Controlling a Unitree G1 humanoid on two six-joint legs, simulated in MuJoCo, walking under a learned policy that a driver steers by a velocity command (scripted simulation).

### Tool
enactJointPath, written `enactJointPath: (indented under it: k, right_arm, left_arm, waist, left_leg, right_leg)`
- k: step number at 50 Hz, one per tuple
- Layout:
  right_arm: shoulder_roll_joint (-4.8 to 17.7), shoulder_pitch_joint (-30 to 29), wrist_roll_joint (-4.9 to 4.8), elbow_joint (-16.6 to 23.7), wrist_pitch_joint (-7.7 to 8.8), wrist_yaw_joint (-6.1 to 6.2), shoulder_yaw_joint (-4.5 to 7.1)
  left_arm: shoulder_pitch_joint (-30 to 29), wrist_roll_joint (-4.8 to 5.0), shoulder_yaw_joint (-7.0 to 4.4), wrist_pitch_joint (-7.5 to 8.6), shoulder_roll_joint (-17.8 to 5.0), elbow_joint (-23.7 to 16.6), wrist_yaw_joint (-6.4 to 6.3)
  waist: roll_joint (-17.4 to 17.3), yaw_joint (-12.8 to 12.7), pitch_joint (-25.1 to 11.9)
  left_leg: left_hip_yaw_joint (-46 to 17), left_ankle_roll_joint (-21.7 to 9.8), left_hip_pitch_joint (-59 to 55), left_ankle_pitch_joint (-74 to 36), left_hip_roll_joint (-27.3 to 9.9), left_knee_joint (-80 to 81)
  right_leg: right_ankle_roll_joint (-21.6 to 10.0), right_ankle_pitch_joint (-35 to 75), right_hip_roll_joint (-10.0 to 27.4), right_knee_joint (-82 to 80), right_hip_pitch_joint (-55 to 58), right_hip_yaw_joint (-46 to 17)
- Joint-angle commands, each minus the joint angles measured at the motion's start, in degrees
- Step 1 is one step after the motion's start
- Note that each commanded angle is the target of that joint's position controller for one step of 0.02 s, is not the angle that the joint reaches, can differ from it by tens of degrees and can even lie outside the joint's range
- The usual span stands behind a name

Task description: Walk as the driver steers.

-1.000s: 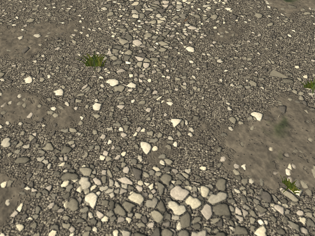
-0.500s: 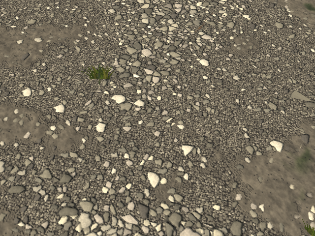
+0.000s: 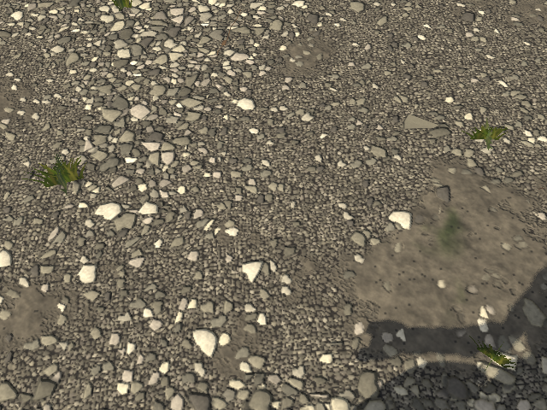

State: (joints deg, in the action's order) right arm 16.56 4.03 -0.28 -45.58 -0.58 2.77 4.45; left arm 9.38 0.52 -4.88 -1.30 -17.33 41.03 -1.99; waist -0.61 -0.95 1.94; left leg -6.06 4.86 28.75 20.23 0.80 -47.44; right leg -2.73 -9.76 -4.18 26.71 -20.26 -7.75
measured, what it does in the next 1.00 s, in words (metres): steps on the spot: left foot, then right foot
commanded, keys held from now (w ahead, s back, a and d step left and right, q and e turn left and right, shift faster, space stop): e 0.02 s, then no key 0.22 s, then q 0.68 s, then no key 0.08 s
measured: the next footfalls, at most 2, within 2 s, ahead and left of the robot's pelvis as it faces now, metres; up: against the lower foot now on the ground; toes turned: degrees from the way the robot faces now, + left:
left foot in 0.14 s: +0.07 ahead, +0.15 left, +0.00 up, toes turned -8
right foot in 0.46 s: +0.01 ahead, -0.10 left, +0.00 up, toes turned +1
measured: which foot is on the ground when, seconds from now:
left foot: up 0.00-0.12, down 0.14-0.48, up 0.50-0.78, down 0.80-1.00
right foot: down 0.00-0.14, up 0.16-0.44, down 0.46-0.80, up 0.82-1.00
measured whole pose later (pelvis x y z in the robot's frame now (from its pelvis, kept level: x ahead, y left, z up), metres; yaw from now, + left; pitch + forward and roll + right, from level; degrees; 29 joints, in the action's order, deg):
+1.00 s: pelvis -0.01 +0.09 +0.00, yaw +14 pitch +2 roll -2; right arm 17.0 10.5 0.0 -37.5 -0.8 0.6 3.2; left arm 7.9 -0.2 -5.2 -0.9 -18.9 41.3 -2.7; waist 2.1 0.5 3.1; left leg -3.4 -3.8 17.3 11.4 3.0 -26.8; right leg 3.9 -22.3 0.6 63.7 -31.3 -2.1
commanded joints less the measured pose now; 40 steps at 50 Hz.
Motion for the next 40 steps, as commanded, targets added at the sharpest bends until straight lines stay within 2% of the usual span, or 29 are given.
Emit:
enactJointPath:
  k: [1, 4, 5, 6, 7, 8, 9, 10, 11, 12, 14, 15, 16, 18, 20, 22, 23, 24, 25, 26, 27, 28, 29, 31, 33, 36, 38, 39, 40]
  right_arm:
    - [4.53, 0.23, -0.21, 3.49, 1.30, -0.37, 1.04]
    - [5.02, 3.43, -0.33, 2.82, 2.34, -1.39, 1.14]
    - [4.74, 5.31, -0.24, 2.28, 2.70, -1.79, 1.14]
    - [5.43, 6.42, 0.12, 1.94, 2.87, -2.07, 1.34]
    - [9.06, 6.84, 1.40, 2.55, 2.80, -1.93, 2.00]
    - [13.14, 5.86, 2.83, 2.61, 2.27, -1.80, 2.67]
    - [9.88, 5.29, 3.41, 3.73, 2.62, -1.79, 1.89]
    - [8.57, 3.70, 2.64, 4.44, 2.81, -1.64, 1.53]
    - [7.71, 1.89, 1.62, 4.55, 2.77, -1.52, 1.29]
    - [6.51, 1.28, 0.63, 4.57, 2.74, -1.44, 0.83]
    - [3.12, 1.45, 0.59, 3.42, 2.52, -1.55, -0.78]
    - [2.89, 1.67, 0.58, 2.93, 2.22, -1.66, -0.92]
    - [4.29, 2.67, 0.35, 2.69, 1.78, -1.64, -0.47]
    - [9.16, 6.56, 0.05, 2.28, 1.00, -1.59, 0.95]
    - [10.41, 6.31, -0.88, 2.72, 0.66, -1.59, 1.35]
    - [9.95, 6.26, -1.69, 3.15, 0.68, -1.35, 1.33]
    - [8.37, 5.64, -1.21, 3.83, 1.08, -1.39, 0.88]
    - [5.43, 5.61, -1.09, 5.23, 1.67, -1.72, 0.33]
    - [5.52, 4.45, -1.03, 5.48, 1.90, -1.92, 0.19]
    - [7.28, 3.70, -1.08, 5.69, 1.72, -2.09, 0.96]
    - [8.49, 3.66, -1.21, 5.41, 1.10, -2.03, 1.87]
    - [8.17, 5.23, -1.22, 5.00, 0.16, -1.88, 2.24]
    - [6.84, 6.22, -1.13, 4.90, -0.65, -1.82, 1.97]
    - [4.75, 4.88, -0.89, 5.96, -1.29, -2.08, 1.18]
    - [3.78, 3.32, -1.07, 7.77, -1.32, -3.02, 0.50]
    - [5.72, 3.09, -1.29, 9.73, -1.55, -4.33, 0.95]
    - [6.36, 6.90, -1.01, 9.13, -1.87, -4.66, 1.62]
    - [7.60, 9.40, -0.71, 8.52, -1.95, -4.12, 2.34]
    - [13.20, 11.52, -0.78, 9.07, -1.83, -3.16, 3.96]
  left_arm:
    - [-0.84, -0.13, -2.43, 0.02, -9.63, -4.47, -0.27]
    - [-1.78, -0.12, -1.77, -0.45, -8.58, -5.22, -0.24]
    - [-2.47, 0.20, -1.42, -0.72, -8.06, -5.46, -0.38]
    - [-1.33, 0.27, -1.02, -0.91, -7.07, -5.34, -0.54]
    - [0.75, -0.52, -0.25, -0.84, -4.69, -5.48, -0.54]
    - [1.88, -0.38, -0.16, -0.16, -3.96, -7.15, -0.32]
    - [0.75, -1.10, -1.29, 0.60, -8.22, -6.79, -0.21]
    - [1.03, -0.32, -2.30, 0.66, -10.61, -5.70, -0.08]
    - [1.88, -0.17, -2.35, 0.21, -9.53, -4.31, -0.23]
    - [2.14, -0.41, -2.06, -0.28, -8.17, -3.79, -0.45]
    - [2.35, -0.86, -0.37, -0.54, -3.09, -3.29, -0.18]
    - [1.50, -1.07, 0.46, -0.34, -1.16, -3.49, 0.05]
    - [-0.98, -1.04, 0.98, 0.00, -0.21, -4.07, 0.15]
    - [-3.40, 0.02, 0.31, 0.31, -2.42, -4.55, -0.08]
    - [-0.70, 0.66, -0.31, 0.44, -3.88, -3.25, -0.37]
    - [1.96, 0.26, -0.91, 0.66, -5.62, -2.24, -0.57]
    - [4.20, -0.42, -1.41, 0.61, -7.53, -2.29, -0.91]
    - [4.33, -1.20, -2.55, 0.22, -11.44, -1.66, -0.98]
    - [4.67, -1.81, -2.55, 0.09, -10.18, -1.94, -0.58]
    - [2.82, -2.29, -1.94, 0.35, -8.01, -2.88, -0.63]
    - [2.25, -2.40, -1.46, 0.84, -6.93, -3.52, -0.85]
    - [0.19, -1.69, -1.19, 1.40, -6.41, -3.80, -0.97]
    - [-1.81, -0.86, -1.23, 1.80, -6.37, -3.77, -0.96]
    - [-1.84, -0.57, -1.62, 1.73, -7.36, -3.11, -0.95]
    - [-1.79, -0.57, -2.00, 1.13, -8.16, -2.83, -1.05]
    - [-0.76, 0.09, -2.56, 0.77, -9.94, -2.33, -0.87]
    - [-1.81, 1.14, -2.50, 0.93, -10.11, -2.20, -0.59]
    - [0.73, 1.03, -2.10, 1.27, -8.61, -1.09, -0.21]
    - [3.25, -0.96, -1.35, 1.55, -5.88, -1.08, 0.27]
  waist:
    - [10.30, -0.09, -8.87]
    - [11.20, 0.63, -9.83]
    - [10.91, 1.92, -9.76]
    - [9.48, 2.17, -9.32]
    - [0.94, 0.73, -9.26]
    - [-14.25, -2.02, -6.26]
    - [-13.43, 0.19, -6.84]
    - [-9.01, 0.01, -5.95]
    - [-6.69, -0.90, -5.12]
    - [-6.56, -0.74, -4.50]
    - [-6.78, -1.35, -4.96]
    - [-8.40, -1.04, -5.19]
    - [-10.02, 0.55, -4.82]
    - [-11.46, 3.00, -4.67]
    - [-11.22, 1.72, -4.46]
    - [-9.75, 0.82, -5.50]
    - [-5.99, 0.20, -7.69]
    - [6.43, 2.10, -7.85]
    - [12.72, 0.15, -7.22]
    - [14.67, -0.59, -6.00]
    - [12.29, -0.79, -4.96]
    - [9.55, 0.73, -3.86]
    - [8.23, 1.90, -2.72]
    - [8.75, 1.07, -2.30]
    - [10.55, 0.18, -3.75]
    - [11.72, -0.46, -5.51]
    - [10.30, 1.89, -5.88]
    - [7.18, 2.47, -6.40]
    - [-5.76, 1.89, -7.45]
  left_leg:
    - [0.88, -0.15, -2.70, -0.32, 1.35, 4.76]
    - [2.11, -1.51, -7.64, -2.14, 0.95, 13.02]
    - [3.18, -2.45, -11.73, -6.99, 0.93, 19.77]
    - [2.34, -3.80, -16.29, -12.50, -0.85, 25.28]
    - [-7.04, -7.22, -21.08, -17.43, -10.47, 28.05]
    - [-19.82, -16.57, -21.36, -29.21, -20.19, 29.88]
    - [-24.92, -22.74, -18.32, -29.41, -24.57, 30.82]
    - [-20.30, -21.69, -17.91, -27.68, -21.76, 29.99]
    - [-15.13, -18.72, -17.96, -25.82, -17.89, 28.83]
    - [-12.37, -17.07, -18.61, -25.41, -15.93, 28.28]
    - [-7.25, -15.72, -16.84, -27.46, -11.74, 28.04]
    - [-5.43, -14.95, -17.30, -27.84, -9.85, 27.72]
    - [-5.05, -14.75, -17.68, -28.58, -8.72, 26.96]
    - [-9.01, -16.13, -20.21, -29.23, -9.95, 25.71]
    - [-12.37, -16.26, -21.08, -29.41, -10.48, 24.89]
    - [-14.05, -13.85, -17.22, -27.66, -9.68, 23.80]
    - [-12.44, -11.47, -11.77, -22.86, -8.15, 20.87]
    - [-4.03, -8.14, -4.91, -12.72, -1.84, 15.13]
    - [1.36, -5.62, -0.96, -0.26, 1.58, 9.09]
    - [3.32, -4.24, 2.43, 11.97, 1.28, -1.23]
    - [2.76, -3.25, 5.01, 16.14, 0.54, -11.66]
    - [1.47, -2.45, 6.30, 14.73, -0.55, -16.25]
    - [0.98, -1.88, 6.98, 11.81, -1.80, -14.94]
    - [3.88, -0.68, 5.71, 7.09, -2.16, -10.96]
    - [6.49, -0.64, 0.70, 4.37, -2.57, -3.84]
    - [9.15, -2.27, -5.37, 1.34, -1.77, 5.43]
    - [11.52, -4.64, -12.55, -6.79, 0.13, 15.59]
    - [10.11, -6.42, -19.02, -12.52, 1.22, 20.63]
    - [-3.53, -10.24, -28.84, -31.63, -7.64, 23.74]
  right_leg:
    - [-9.53, 10.11, 13.07, -5.85, 8.07, -15.92]
    - [-8.54, 14.02, 13.03, -2.74, 9.20, -17.35]
    - [-7.24, 13.64, 11.86, -1.13, 8.11, -16.81]
    - [-5.04, 8.84, 9.81, 0.64, 5.92, -15.82]
    - [-1.88, -2.63, 5.10, 8.73, 0.24, -10.98]
    - [1.21, -22.32, -4.24, 16.97, -9.83, -1.98]
    - [3.58, -28.13, -1.58, 29.83, -10.48, -2.98]
    - [4.16, -25.06, -1.06, 36.34, -11.17, -3.48]
    - [5.10, -21.82, -0.70, 38.56, -11.41, -3.23]
    - [5.99, -19.32, -0.36, 39.22, -12.08, -3.37]
    - [7.44, -15.98, 1.73, 32.15, -6.30, -0.76]
    - [8.00, -15.37, 3.26, 24.65, -3.56, 2.51]
    - [8.27, -15.77, 3.40, 18.02, -1.03, 4.64]
    - [8.39, -15.78, 1.75, 10.32, 0.82, 6.31]
    - [7.01, -8.40, 1.00, -0.22, 4.08, 6.75]
    - [4.12, 0.17, 2.59, -6.61, 11.96, 5.24]
    - [2.08, 7.30, 7.64, -4.47, 18.46, 2.63]
    - [-2.60, 14.66, 13.69, -2.47, 20.06, -2.07]
    - [-7.85, 16.89, 19.66, -5.75, 18.94, -8.13]
    - [-11.60, 20.75, 24.71, -7.67, 18.36, -11.85]
    - [-13.14, 24.81, 25.99, -8.06, 17.61, -12.05]
    - [-12.17, 26.60, 25.00, -7.21, 16.83, -9.06]
    - [-10.19, 26.05, 23.23, -6.75, 16.43, -5.50]
    - [-8.90, 26.34, 20.86, -6.72, 15.81, -0.65]
    - [-8.31, 25.34, 19.53, -6.02, 14.76, 3.25]
    - [-7.63, 23.07, 20.96, -4.09, 14.83, 4.26]
    - [-5.05, 17.77, 20.46, 0.36, 11.93, 6.30]
    - [-1.97, 11.43, 18.44, 5.63, 8.06, 8.92]
    - [3.62, -4.21, 13.33, 19.86, -3.01, 14.65]
Keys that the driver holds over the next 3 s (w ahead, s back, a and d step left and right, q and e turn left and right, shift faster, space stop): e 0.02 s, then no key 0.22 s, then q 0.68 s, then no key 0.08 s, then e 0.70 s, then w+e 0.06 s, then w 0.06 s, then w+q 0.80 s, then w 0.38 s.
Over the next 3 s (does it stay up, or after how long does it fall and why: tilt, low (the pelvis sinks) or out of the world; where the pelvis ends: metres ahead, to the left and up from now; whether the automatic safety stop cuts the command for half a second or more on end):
stays up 0.60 0.04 0.00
